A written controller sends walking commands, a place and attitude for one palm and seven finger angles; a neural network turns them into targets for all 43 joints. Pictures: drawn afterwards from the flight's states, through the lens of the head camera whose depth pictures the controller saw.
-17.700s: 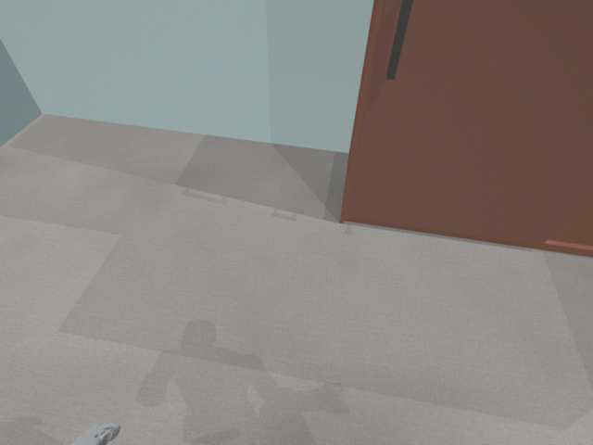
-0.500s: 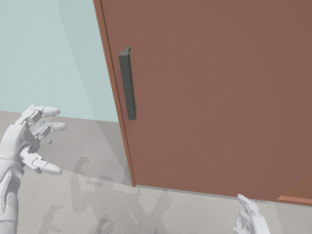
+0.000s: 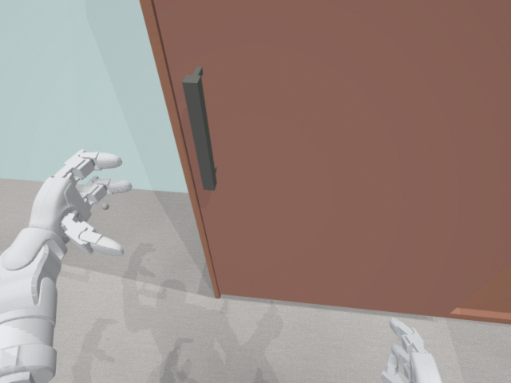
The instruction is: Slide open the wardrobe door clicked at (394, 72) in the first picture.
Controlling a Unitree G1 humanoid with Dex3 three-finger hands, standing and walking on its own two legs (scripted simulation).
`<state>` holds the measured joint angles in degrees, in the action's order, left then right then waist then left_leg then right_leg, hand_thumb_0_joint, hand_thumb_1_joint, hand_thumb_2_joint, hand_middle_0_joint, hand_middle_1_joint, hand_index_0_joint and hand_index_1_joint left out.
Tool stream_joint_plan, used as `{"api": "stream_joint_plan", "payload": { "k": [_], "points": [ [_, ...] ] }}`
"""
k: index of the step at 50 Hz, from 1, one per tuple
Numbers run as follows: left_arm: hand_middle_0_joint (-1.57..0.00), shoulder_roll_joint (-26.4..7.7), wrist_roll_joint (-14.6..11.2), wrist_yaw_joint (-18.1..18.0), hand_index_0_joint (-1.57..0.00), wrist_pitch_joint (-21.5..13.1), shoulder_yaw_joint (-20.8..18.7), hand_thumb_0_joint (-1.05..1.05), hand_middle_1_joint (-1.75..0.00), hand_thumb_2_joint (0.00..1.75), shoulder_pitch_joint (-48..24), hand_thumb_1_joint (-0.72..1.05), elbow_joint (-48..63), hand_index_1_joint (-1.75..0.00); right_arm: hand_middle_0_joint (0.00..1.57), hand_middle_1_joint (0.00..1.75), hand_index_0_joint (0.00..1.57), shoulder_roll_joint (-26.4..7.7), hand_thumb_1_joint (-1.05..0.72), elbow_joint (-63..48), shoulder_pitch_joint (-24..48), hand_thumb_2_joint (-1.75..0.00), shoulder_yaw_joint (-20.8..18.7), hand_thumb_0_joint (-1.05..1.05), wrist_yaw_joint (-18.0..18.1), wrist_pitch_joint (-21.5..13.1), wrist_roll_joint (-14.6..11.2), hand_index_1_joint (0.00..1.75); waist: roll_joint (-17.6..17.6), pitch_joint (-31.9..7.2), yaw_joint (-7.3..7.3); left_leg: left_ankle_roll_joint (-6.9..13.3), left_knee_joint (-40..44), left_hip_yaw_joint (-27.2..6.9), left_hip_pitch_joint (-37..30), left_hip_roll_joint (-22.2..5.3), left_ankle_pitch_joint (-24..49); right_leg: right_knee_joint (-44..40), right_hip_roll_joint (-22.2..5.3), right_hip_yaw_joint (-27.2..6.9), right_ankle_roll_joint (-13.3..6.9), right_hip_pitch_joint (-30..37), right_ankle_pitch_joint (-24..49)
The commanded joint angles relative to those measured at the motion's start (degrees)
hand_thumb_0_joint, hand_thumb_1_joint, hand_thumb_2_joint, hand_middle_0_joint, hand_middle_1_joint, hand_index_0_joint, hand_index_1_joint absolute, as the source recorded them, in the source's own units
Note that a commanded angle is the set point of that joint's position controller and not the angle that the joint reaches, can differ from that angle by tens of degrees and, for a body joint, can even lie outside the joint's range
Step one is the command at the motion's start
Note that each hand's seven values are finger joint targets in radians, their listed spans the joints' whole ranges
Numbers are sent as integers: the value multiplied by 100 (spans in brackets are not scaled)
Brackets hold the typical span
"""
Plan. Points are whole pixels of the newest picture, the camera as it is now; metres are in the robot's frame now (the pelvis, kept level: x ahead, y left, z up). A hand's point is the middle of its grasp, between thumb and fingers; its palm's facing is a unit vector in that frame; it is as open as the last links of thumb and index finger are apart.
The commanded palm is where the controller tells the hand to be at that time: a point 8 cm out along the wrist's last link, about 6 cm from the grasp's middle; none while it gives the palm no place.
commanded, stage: move the hooked fingers beside the handle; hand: left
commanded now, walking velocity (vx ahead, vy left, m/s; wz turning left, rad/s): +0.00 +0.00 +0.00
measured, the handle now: (204, 134) +0.53 +0.15 +0.11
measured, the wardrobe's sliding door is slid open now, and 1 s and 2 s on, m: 0.00 0.00 0.00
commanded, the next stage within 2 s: none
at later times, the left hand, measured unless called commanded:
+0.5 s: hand (126, 183) +0.37 +0.24 +0.13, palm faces -0.01 -1.00 -0.02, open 14.0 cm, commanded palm +0.35 +0.29 +0.12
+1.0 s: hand (154, 157) +0.44 +0.21 +0.12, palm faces -0.03 -1.00 -0.01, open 14.0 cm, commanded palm +0.41 +0.27 +0.12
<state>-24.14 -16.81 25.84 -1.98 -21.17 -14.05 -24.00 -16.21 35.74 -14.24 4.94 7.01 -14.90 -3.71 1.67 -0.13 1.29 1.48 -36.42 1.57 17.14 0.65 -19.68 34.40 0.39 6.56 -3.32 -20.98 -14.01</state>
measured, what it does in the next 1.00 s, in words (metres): stands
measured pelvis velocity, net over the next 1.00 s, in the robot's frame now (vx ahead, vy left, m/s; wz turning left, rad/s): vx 0.01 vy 0.01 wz -0.03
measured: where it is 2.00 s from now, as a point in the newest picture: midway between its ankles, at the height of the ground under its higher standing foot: outside the picture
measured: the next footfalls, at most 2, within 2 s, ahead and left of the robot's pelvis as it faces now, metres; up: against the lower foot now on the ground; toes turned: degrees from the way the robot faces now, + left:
none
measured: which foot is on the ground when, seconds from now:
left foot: down 0.00-1.00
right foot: down 0.00-1.00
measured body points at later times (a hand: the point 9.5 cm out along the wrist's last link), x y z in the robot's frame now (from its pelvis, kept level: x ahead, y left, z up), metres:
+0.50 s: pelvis +0.01 +0.00 +0.00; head +0.03 +0.00 +0.45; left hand +0.37 +0.29 +0.13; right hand +0.15 -0.25 -0.09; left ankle +0.00 +0.10 -0.73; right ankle +0.05 -0.08 -0.73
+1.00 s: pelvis +0.01 +0.01 +0.00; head +0.05 +0.01 +0.45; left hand +0.43 +0.27 +0.13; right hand +0.09 -0.25 -0.11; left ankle +0.00 +0.10 -0.73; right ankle +0.05 -0.08 -0.73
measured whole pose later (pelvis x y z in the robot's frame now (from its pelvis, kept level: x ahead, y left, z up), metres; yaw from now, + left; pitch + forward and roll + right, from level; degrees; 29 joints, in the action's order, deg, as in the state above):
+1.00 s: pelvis +0.01 +0.01 +0.00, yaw -2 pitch +7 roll +0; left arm -24.4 -11.3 19.2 -8.6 -19.6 -34.4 -46.8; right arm -16.8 36.6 -20.5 3.3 3.6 -8.3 -2.6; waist 0.9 -2.8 -3.1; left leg 2.3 -37.6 3.4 23.5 0.8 -20.8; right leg 36.3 0.3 4.6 -2.6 -28.3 -14.7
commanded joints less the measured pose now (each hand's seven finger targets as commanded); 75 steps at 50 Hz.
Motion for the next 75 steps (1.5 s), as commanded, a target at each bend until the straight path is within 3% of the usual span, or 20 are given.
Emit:
{"api": "stream_joint_plan", "payload": {
  "k": [1,9,10,14,17,24,28,32,38,40,41,44,50,55,58,60,64,69,70,75],
  "points": [
    [-30,-1715,-158,-68,-30,-389,-719,0,-120,30,-1727,-50,933,-120,20,30,20,-751,-90,-905,385,-90,-349,0,-9,-243,37,30,70,-1460,55,4,627,-309,367,-42,909,-451,-203,-734,129,1189,652],
    [-30,-1549,-96,-172,-30,-505,-597,0,-120,30,-1921,-50,870,-120,20,30,20,-772,-90,-924,199,-90,-401,0,-104,-151,41,30,183,-1525,-13,-14,629,-238,336,-63,1151,-338,-176,-681,123,1099,1096],
    [-30,-1494,-110,-173,-30,-506,-550,0,-120,30,-1986,-50,862,-120,20,30,20,-779,-90,-925,192,-90,-410,0,-111,-138,56,30,-44,-1477,-47,16,590,-240,350,-80,1182,-345,-167,-713,126,1096,1147],
    [-30,-1354,-72,-201,-30,-552,-358,0,-120,30,-2312,-50,1022,-120,20,30,20,-783,-90,-886,118,-90,-443,0,-94,-120,41,30,276,-1604,-132,-1,615,-243,172,-65,1080,-364,-165,-688,125,930,1011],
    [-30,-1498,-30,-259,-30,-541,-453,0,-120,30,-2501,-50,599,-120,20,30,20,-823,-90,-795,38,-90,-442,0,-75,-61,36,30,-126,-1374,-195,17,629,-271,406,-85,860,-408,-159,-689,145,855,782],
    [-30,-1415,80,-374,-30,-747,-298,0,-120,30,-2974,-50,512,-120,20,30,20,-783,-90,-766,-41,-90,-435,0,-100,-13,67,30,257,-1801,-168,-25,599,-297,182,-61,1186,-278,-157,-658,93,942,1088],
    [-30,-1415,85,-358,-30,-661,-321,0,-120,30,-2964,-50,-139,-120,20,30,20,-839,-90,-726,-127,-90,-440,0,-134,77,58,30,-179,-1597,-215,-6,575,-273,462,-76,1097,-264,-162,-650,117,874,1139],
    [-30,-1298,228,-415,-30,-657,-32,0,-120,30,-3665,-50,-387,-120,20,30,20,-835,-90,-705,-184,-90,-426,0,-156,165,48,30,158,-1422,-348,-4,556,-284,479,-68,900,-267,-162,-638,99,532,865],
    [-30,-1381,253,-557,-30,-987,-81,0,-120,30,-4212,-50,-331,-120,20,30,20,-839,-90,-660,-404,-90,-472,0,-184,223,107,30,66,-2196,-359,-17,418,-316,266,-69,1335,-115,-126,-654,103,791,1291],
    [-30,-1401,266,-588,-30,-1019,-62,0,-120,30,-4297,-50,-627,-120,20,30,20,-871,-90,-611,-466,-90,-458,0,-190,273,109,30,-191,-2099,-412,1,402,-309,423,-81,1284,-108,-120,-654,122,781,1287],
    [-30,-1655,303,-628,-30,-1033,-286,0,-120,30,-4361,-50,-765,-120,20,30,20,-886,-90,-556,-504,-90,-473,0,-194,295,112,30,-89,-2058,-369,-14,424,-317,515,-81,1256,-98,-129,-657,112,794,1276],
    [-30,-1519,396,-665,-30,-1023,-197,0,-120,30,-4165,-50,-985,-120,20,30,20,-864,-90,-550,-574,-90,-487,0,-250,367,117,30,201,-2066,-326,-40,420,-288,471,-66,1452,-60,-133,-637,88,739,1414],
    [-30,-1530,405,-690,-30,-1086,-183,0,-120,30,-4461,-50,-1268,-120,20,30,20,-930,-90,-583,-722,-90,-524,0,-307,507,120,30,-258,-1967,-415,9,375,-269,684,-93,1384,-40,-90,-640,101,712,1441],
    [-30,-1519,472,-736,-30,-1357,-91,0,-120,30,-4880,-50,-970,-120,20,30,20,-894,-90,-574,-815,-90,-546,0,-322,571,140,30,315,-2357,-434,-16,292,-268,370,-86,1687,45,-70,-668,80,663,1596],
    [-30,-1453,511,-762,-30,-1371,-8,0,-120,30,-5054,-50,-1531,-120,20,30,20,-911,-90,-416,-909,-90,-535,0,-323,612,137,30,121,-2048,-560,-10,304,-287,553,-95,1333,-20,-47,-646,100,413,1306],
    [-30,-1609,519,-771,-30,-1343,-141,0,-120,30,-5234,-50,-1983,-120,20,30,20,-963,-90,-364,-964,-90,-536,0,-307,654,133,30,-334,-1834,-616,43,310,-272,860,-88,1004,-55,-55,-650,116,420,1117],
    [-30,-1669,657,-773,-30,-1369,-36,0,-120,30,-5754,-50,-2460,-120,20,30,20,-970,-90,-321,-1037,-90,-499,0,-313,690,146,30,36,-1915,-695,33,258,-276,1022,-39,754,-9,-78,-698,112,225,888],
    [-30,-1744,647,-757,-30,-1730,-142,0,-120,30,-5660,-50,-2018,-120,20,30,20,-941,-90,-435,-1121,-90,-541,0,-382,724,195,30,399,-2897,-550,-31,75,-303,537,-55,1568,229,-28,-704,83,488,1536],
    [-30,-1860,594,-746,-30,-1747,-304,0,-120,30,-5460,-50,-2027,-120,20,30,20,-967,-90,-465,-1176,-90,-559,0,-388,745,208,30,210,-3042,-485,-28,34,-320,521,-79,1837,284,-7,-680,73,597,1735],
    [-30,-1787,534,-681,-30,-1490,-360,0,-120,30,-4902,-50,-2326,-120,20,30,20,-993,-90,-563,-1120,-90,-555,0,-412,866,155,30,-185,-2359,-445,39,161,-214,1057,-77,1498,196,-19,-652,102,625,1657]
  ]
}}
